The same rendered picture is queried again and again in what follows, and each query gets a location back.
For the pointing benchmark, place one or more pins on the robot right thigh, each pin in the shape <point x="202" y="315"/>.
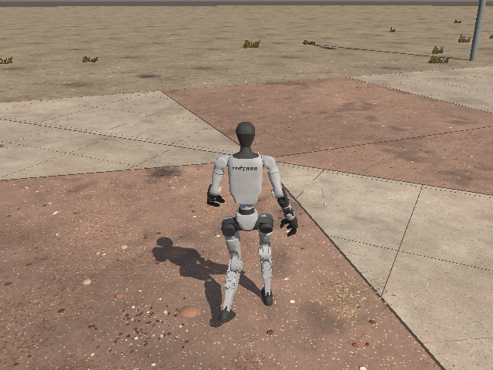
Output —
<point x="265" y="229"/>

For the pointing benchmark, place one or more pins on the robot left upper arm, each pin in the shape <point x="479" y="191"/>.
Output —
<point x="218" y="172"/>

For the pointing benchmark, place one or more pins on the robot right upper arm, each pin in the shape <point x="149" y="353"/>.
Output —
<point x="274" y="175"/>

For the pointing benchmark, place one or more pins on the robot torso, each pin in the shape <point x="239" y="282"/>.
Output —
<point x="245" y="180"/>

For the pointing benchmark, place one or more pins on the left robot hand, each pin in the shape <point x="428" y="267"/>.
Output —
<point x="218" y="199"/>

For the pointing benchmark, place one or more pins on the robot right forearm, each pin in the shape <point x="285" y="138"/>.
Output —
<point x="285" y="206"/>

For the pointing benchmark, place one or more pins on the robot left forearm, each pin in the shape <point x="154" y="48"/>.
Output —
<point x="210" y="198"/>

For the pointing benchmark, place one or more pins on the right robot hand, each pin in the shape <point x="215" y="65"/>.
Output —
<point x="292" y="224"/>

